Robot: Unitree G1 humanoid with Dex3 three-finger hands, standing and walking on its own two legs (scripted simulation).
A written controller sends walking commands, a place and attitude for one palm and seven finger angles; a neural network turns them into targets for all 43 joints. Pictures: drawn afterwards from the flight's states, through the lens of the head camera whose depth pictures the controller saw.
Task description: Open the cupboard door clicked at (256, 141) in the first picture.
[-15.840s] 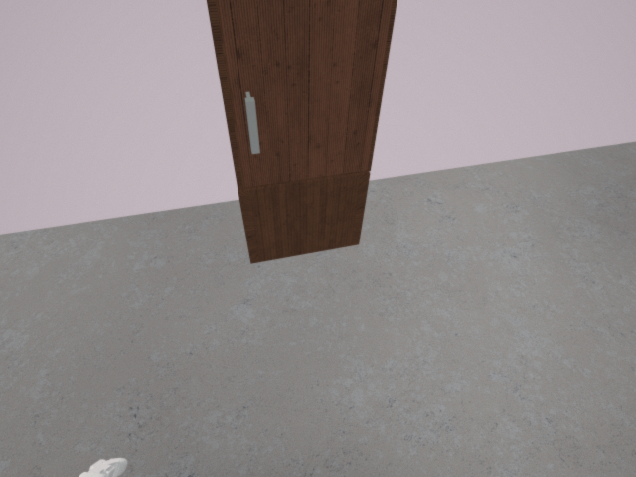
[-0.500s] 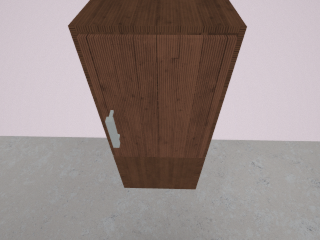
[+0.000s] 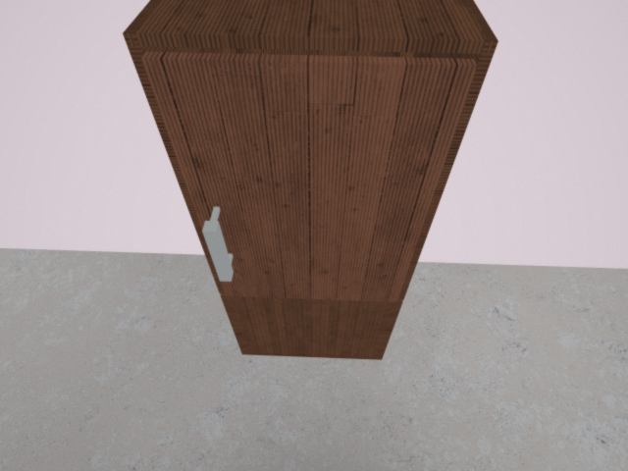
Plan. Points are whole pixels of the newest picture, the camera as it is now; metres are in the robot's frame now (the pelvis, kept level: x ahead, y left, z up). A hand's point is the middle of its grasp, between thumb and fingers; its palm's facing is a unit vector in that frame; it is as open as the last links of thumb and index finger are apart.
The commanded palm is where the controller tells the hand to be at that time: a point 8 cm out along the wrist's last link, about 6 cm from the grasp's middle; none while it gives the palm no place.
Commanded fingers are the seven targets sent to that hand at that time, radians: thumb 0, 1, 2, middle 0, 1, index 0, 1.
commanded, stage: come to a stop and stand still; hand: left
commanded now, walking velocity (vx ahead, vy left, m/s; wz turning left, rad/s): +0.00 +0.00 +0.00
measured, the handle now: (221, 244) +0.51 +0.21 -0.11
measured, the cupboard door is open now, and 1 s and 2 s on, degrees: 0 0 0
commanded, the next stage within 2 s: look again from close up in 0.40 s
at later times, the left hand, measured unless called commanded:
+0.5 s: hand out of the picture +0.05 +0.18 -0.17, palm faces +0.03 -0.98 -0.22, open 7.4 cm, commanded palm none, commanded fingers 0.00 0.90 0.90 -0.20 -0.30 -0.20 -0.30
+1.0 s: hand out of the picture +0.03 +0.17 -0.17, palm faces +0.03 -0.98 -0.21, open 7.4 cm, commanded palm none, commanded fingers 0.00 0.90 0.90 -0.20 -0.30 -0.20 -0.30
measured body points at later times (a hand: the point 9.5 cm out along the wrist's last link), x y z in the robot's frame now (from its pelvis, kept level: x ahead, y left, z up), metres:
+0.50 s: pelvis +0.01 -0.01 +0.00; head +0.02 -0.01 +0.45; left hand +0.04 +0.23 -0.15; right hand +0.03 -0.24 -0.16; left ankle -0.05 +0.11 -0.74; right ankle +0.02 -0.11 -0.74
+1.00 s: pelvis +0.00 -0.01 +0.00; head +0.01 -0.01 +0.45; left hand +0.03 +0.23 -0.16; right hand +0.01 -0.25 -0.16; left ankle -0.05 +0.11 -0.74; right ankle +0.02 -0.11 -0.74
